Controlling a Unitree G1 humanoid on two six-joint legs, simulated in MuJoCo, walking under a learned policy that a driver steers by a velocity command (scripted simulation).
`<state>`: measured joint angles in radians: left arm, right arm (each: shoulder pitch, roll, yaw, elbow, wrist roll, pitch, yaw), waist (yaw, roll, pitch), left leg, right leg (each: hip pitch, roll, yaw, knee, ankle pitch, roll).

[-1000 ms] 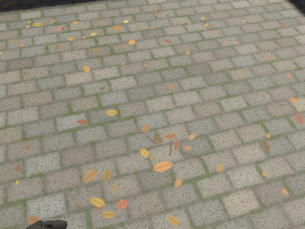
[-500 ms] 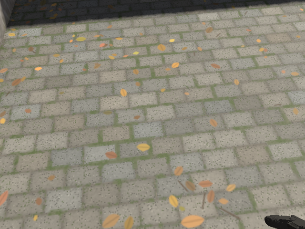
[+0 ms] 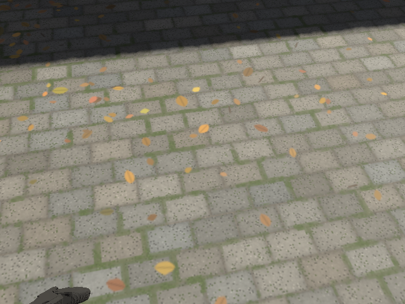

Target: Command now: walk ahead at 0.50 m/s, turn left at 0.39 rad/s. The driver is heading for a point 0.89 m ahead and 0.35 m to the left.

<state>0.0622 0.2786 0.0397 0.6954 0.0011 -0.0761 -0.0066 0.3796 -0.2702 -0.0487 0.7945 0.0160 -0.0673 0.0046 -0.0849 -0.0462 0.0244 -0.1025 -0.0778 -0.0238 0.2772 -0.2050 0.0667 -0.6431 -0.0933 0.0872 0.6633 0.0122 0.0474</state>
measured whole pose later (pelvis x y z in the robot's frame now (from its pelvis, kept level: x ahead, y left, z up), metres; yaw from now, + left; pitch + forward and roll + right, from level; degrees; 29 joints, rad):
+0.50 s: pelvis +0.25 -0.02 -0.01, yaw +17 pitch +1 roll -3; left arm 0.31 0.29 0.07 0.84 0.00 -0.09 0.00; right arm 0.15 -0.30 -0.07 0.64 0.02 -0.02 0.02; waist 0.08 0.04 0.03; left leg -0.69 0.11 -0.04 0.82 -0.05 0.00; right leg -0.01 0.00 -0.18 0.25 -0.26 0.00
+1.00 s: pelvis +0.49 +0.13 +0.00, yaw +35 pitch +2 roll -1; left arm 0.03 0.30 0.05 0.71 0.01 -0.09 -0.01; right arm 0.35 -0.28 -0.06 0.69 0.02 -0.04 -0.01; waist -0.07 -0.04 0.04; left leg -0.13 -0.11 -0.13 0.35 -0.24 0.09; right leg -0.66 -0.07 0.10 0.66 0.03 0.07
